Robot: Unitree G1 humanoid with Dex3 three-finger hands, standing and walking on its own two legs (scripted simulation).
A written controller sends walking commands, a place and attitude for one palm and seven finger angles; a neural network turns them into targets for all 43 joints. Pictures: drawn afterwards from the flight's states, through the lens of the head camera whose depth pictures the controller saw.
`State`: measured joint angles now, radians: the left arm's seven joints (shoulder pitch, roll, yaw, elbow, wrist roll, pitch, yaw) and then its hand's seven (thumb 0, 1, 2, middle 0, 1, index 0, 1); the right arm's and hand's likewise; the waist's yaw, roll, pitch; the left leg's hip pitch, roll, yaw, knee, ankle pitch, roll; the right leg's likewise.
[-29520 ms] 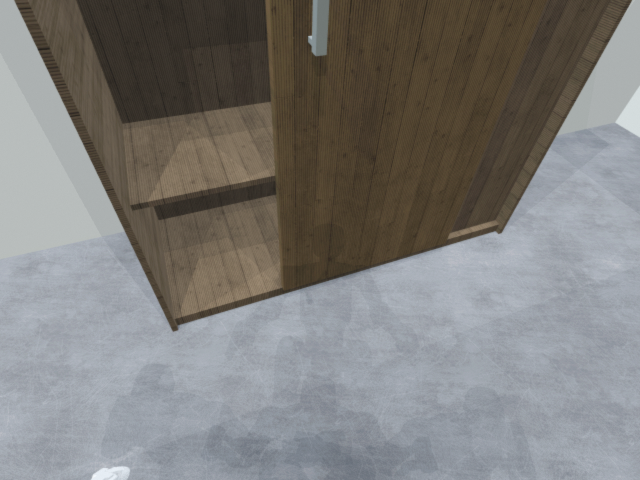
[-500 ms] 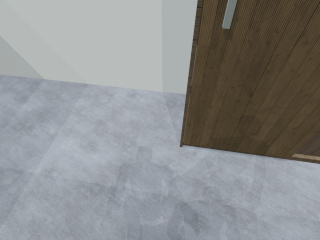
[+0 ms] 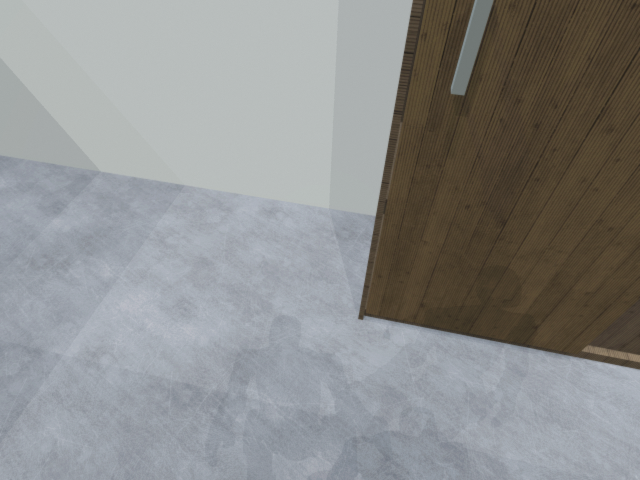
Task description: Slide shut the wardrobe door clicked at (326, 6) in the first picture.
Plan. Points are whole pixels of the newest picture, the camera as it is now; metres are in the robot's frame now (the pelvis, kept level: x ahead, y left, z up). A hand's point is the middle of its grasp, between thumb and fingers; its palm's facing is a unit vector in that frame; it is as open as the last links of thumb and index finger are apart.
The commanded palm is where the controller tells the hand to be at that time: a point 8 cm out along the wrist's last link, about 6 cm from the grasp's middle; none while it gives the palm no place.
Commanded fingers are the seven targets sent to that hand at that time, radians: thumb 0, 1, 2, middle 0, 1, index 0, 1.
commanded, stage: let the arm hang, fingers relaxed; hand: right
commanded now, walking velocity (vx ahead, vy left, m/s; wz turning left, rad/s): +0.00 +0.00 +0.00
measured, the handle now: (471, 36) +0.76 -0.19 +0.23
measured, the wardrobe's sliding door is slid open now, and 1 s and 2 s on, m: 0.00 0.00 0.00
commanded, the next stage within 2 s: look to check the result in 0.14 s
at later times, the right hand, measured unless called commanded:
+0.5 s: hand out of the picture +0.04 -0.23 -0.16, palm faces -0.03 +0.95 -0.30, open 7.4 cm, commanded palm none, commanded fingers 0.00 -0.90 -0.90 0.20 0.30 0.20 0.30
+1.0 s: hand out of the picture +0.10 -0.23 -0.15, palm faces -0.04 +0.94 -0.33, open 7.4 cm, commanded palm none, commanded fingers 0.00 -0.90 -0.90 0.20 0.30 0.20 0.30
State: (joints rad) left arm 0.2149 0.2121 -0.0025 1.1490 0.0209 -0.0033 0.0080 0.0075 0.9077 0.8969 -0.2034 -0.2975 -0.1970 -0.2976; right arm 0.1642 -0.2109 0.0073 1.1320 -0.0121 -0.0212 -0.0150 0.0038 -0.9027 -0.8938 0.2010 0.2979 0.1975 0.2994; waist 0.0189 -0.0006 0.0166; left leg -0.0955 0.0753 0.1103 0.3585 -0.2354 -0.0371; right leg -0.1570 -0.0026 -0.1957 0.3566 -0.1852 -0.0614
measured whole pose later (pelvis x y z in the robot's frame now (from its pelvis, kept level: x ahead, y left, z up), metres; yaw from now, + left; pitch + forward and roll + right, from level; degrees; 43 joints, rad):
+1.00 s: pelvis +0.01 +0.02 +0.00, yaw +0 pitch +0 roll +0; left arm 0.09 0.34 0.00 1.13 0.01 -0.01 -0.01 0.01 0.91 0.90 -0.20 -0.30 -0.20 -0.30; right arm 0.09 -0.33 0.01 1.14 -0.01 -0.03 0.00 0.01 -0.90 -0.89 0.20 0.30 0.20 0.30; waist 0.01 -0.01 0.03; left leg -0.05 0.05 0.13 0.27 -0.21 -0.02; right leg -0.12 -0.01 -0.18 0.28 -0.16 -0.04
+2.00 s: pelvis +0.03 +0.06 +0.00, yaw +0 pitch -1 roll -1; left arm 0.12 0.33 0.00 1.13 0.01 0.01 0.01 0.01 0.91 0.90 -0.20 -0.30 -0.20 -0.30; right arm 0.11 -0.32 0.01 1.14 -0.01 -0.03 -0.01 0.01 -0.90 -0.89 0.20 0.30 0.20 0.30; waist 0.01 -0.01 0.03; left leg -0.01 -0.01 0.13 0.26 -0.23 0.04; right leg -0.09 -0.07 -0.17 0.28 -0.17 0.03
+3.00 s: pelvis +0.02 +0.04 +0.01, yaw +0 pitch -1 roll +0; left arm 0.11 0.34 0.00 1.14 0.01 0.00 0.00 0.01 0.91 0.90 -0.21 -0.30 -0.20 -0.30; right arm 0.10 -0.33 0.01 1.14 -0.01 -0.03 0.00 0.01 -0.90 -0.89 0.20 0.30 0.20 0.30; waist 0.01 -0.01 0.04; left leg -0.02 0.01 0.12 0.24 -0.21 0.02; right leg -0.09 -0.05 -0.18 0.26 -0.15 0.00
